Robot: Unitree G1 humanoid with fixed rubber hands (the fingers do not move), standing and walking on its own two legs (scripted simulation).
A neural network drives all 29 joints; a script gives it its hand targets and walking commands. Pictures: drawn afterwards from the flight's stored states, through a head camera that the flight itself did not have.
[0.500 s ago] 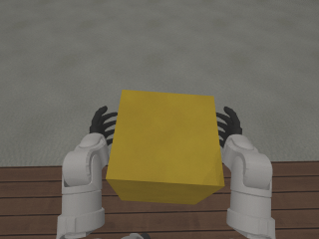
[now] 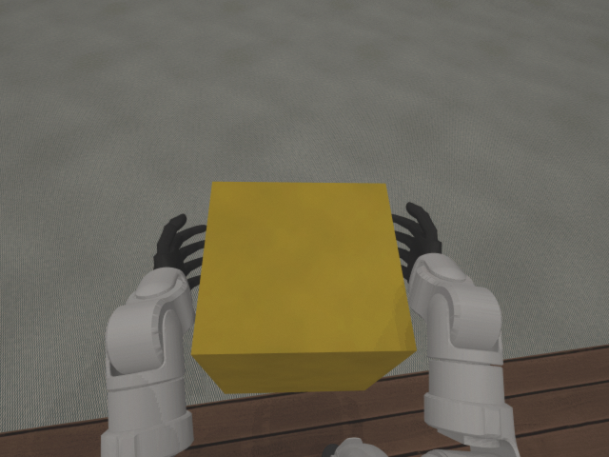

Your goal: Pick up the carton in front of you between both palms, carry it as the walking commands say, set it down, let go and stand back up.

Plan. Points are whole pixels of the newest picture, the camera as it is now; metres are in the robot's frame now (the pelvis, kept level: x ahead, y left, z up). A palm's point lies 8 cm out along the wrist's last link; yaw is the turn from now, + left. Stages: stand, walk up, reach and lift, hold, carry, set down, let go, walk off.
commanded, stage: carry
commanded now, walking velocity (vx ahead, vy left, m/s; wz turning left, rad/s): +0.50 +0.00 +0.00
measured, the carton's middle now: (297, 298) +0.32 -0.01 +0.03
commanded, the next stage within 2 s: none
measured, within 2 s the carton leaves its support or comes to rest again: neither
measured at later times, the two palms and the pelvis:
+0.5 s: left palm (207, 141) +0.62 +0.13 +0.07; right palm (373, 134) +0.63 -0.18 +0.07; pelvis +0.30 -0.03 -0.03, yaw +0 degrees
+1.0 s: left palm (222, 73) +0.93 +0.12 +0.04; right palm (348, 68) +0.92 -0.18 +0.06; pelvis +0.61 -0.02 -0.04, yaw +0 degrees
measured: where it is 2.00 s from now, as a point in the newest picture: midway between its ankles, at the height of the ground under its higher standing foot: (287, 214)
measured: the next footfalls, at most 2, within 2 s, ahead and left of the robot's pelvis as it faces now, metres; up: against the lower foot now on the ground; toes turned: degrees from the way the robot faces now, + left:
right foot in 0.08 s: +0.22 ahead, -0.09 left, -0.03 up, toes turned -4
left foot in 0.60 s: +0.56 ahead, +0.04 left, -0.06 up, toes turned +4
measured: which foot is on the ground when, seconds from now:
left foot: down 0.00-0.10, up 0.12-0.58, down 0.60-1.00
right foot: up 0.00-0.06, down 0.08-0.60, up 0.62-1.00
